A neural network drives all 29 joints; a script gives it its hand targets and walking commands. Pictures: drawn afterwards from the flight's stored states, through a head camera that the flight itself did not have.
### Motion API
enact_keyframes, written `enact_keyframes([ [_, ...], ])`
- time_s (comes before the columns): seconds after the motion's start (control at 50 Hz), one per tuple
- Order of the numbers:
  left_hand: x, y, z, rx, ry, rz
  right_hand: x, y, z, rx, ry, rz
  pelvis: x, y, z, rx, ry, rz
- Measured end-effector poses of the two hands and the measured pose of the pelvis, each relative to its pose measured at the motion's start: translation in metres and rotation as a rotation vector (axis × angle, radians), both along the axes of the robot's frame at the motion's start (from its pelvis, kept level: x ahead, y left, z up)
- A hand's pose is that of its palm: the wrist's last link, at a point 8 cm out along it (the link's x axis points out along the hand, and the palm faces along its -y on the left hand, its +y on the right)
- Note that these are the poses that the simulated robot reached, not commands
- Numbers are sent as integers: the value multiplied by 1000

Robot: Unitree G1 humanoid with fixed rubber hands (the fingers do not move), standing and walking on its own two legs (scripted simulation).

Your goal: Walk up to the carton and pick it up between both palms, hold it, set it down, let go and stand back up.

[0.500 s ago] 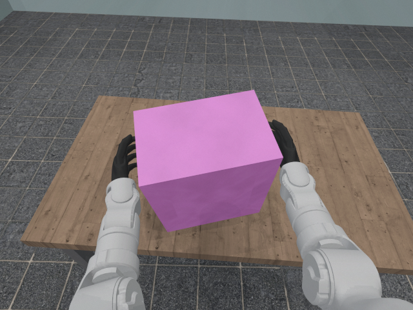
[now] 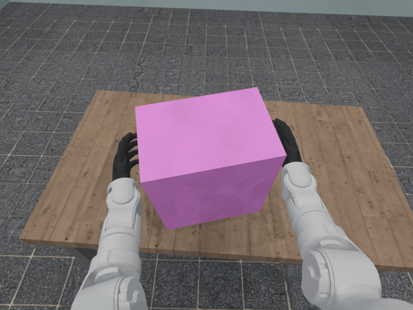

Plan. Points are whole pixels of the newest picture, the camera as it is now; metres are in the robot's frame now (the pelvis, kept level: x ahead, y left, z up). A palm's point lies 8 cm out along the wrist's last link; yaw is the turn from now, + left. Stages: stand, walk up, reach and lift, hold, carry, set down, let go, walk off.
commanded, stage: set down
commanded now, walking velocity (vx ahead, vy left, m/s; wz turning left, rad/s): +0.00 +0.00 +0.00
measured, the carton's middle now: (206, 167) +0.41 +0.02 +0.00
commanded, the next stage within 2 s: none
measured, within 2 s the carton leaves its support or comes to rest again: rests again in 0.34 s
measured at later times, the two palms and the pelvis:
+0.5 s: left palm (124, 194) +0.34 +0.20 -0.01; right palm (285, 169) +0.40 -0.16 +0.02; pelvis -0.01 +0.00 +0.00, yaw +0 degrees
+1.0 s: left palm (105, 206) +0.30 +0.22 +0.00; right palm (317, 182) +0.36 -0.21 +0.03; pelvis -0.06 -0.02 -0.02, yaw -1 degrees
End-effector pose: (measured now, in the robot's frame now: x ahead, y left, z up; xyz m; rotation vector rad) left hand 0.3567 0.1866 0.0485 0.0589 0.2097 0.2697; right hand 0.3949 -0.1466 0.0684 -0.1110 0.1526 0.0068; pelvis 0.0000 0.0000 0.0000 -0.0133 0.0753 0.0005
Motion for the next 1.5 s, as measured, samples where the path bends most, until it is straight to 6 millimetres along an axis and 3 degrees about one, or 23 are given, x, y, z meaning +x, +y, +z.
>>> enact_keyframes([
  [0.3, 7, -2, -8, -6, -5, -30, 4, -6, -10, 1, 14, -12, 2, -1, 0, 0, 26, -1],
  [0.42, -7, 3, -46, -76, 118, 30, 1, -11, -41, 38, 126, 15, 0, -2, -2, 1, 67, -3],
  [0.5, -13, 11, -61, -124, 118, 97, 4, -8, -47, 75, 116, 23, -5, -4, -5, 0, 128, -7],
  [0.62, -5, 15, -48, -125, 32, 95, 8, -3, -37, 77, 74, 53, -10, -6, -9, -1, 202, -10],
  [0.72, -7, 23, -40, -105, 45, 80, 4, -18, -35, 67, 107, 19, -19, -6, -13, -4, 200, -14],
  [0.94, -46, 31, -47, -124, 49, 73, -28, -57, -34, 48, 91, -28, -47, -13, -20, 4, 178, -17],
  [1.1, -57, 38, -38, -117, 26, 111, -44, -71, -39, 55, 107, 1, -65, -22, -27, 19, 189, -18],
  [1.28, -60, 27, -37, -119, 14, 70, -48, -75, -43, 66, 95, 36, -67, -31, -30, 30, 190, -19],
  [1.5, -81, 43, -39, -95, 14, 63, -69, -66, -50, 54, 95, 62, -65, -25, -26, 22, 137, -17],
])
